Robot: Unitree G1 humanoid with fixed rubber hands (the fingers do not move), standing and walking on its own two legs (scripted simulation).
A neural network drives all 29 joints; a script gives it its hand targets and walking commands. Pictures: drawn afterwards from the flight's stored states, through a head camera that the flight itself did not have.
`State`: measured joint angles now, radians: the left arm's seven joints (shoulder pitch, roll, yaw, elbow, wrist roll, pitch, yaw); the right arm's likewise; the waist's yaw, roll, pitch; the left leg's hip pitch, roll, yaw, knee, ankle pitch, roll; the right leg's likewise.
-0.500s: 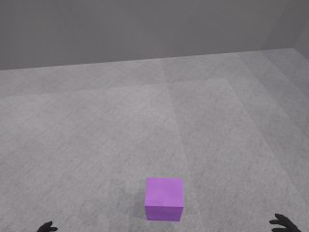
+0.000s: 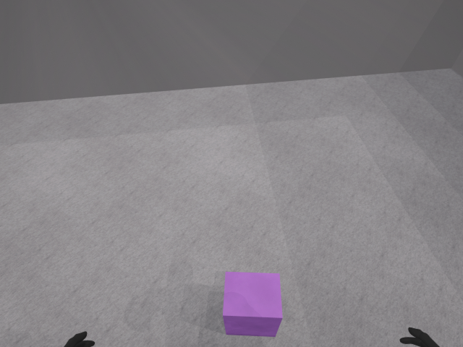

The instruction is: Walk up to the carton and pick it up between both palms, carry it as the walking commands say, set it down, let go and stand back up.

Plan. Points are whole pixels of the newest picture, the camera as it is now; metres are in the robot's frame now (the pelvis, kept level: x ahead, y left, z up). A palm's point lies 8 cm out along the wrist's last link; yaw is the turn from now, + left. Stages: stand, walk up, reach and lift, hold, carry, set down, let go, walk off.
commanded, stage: walk up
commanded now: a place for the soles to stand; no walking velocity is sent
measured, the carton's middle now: (251, 305) +0.39 -0.03 -0.64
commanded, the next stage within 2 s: reach and lift in 0.44 s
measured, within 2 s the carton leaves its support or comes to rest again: neither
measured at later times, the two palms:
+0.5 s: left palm out of the picture +0.12 +0.31 -0.08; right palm out of the picture +0.14 -0.31 -0.08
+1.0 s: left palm (118, 320) +0.22 +0.26 -0.13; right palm (386, 314) +0.22 -0.27 -0.13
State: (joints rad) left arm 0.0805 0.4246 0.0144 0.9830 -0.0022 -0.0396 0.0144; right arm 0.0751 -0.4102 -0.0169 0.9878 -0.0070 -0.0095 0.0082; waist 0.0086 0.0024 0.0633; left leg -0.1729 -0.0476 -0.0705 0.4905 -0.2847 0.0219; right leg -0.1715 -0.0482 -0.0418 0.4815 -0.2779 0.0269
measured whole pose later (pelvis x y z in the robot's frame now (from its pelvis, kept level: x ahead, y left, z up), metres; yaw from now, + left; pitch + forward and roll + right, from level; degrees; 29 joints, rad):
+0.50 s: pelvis -0.01 -0.01 +0.00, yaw -1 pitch +0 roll +0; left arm 0.11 0.39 0.09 0.81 0.02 0.04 -0.02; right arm 0.07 -0.38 -0.10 0.82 -0.05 0.06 0.04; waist 0.03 -0.01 0.07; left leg -0.19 -0.03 -0.05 0.45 -0.25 0.01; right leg -0.19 -0.04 -0.04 0.44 -0.24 0.02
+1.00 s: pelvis -0.05 -0.02 -0.05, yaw -3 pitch +13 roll +0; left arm -0.23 0.31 0.20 0.64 0.00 0.22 -0.07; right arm -0.26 -0.25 -0.13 0.60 -0.01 0.25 -0.02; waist 0.03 -0.01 0.09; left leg -0.74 0.00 -0.02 0.89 -0.38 -0.02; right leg -0.76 0.00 0.00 0.89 -0.35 0.00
